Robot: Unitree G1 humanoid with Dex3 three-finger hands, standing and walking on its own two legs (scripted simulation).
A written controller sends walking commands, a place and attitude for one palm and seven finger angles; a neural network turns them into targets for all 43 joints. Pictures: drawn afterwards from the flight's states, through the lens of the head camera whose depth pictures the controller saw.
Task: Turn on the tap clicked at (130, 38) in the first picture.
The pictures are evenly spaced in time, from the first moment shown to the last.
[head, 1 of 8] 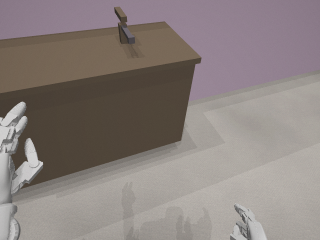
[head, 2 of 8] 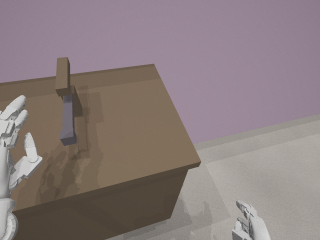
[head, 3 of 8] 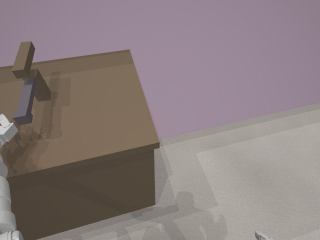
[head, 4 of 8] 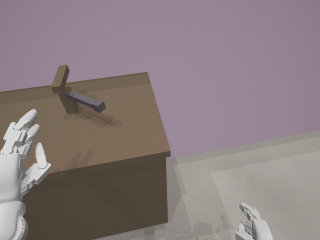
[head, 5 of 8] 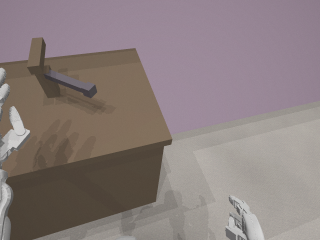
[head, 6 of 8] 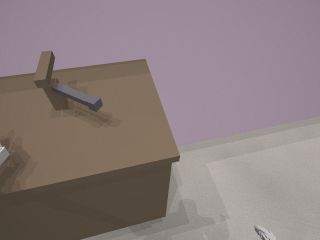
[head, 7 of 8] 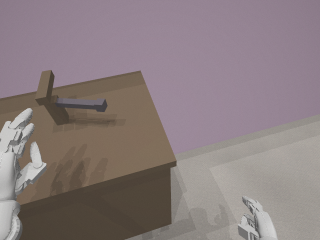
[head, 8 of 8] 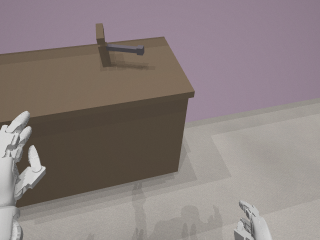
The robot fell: no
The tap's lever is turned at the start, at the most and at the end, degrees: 0 70 66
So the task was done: yes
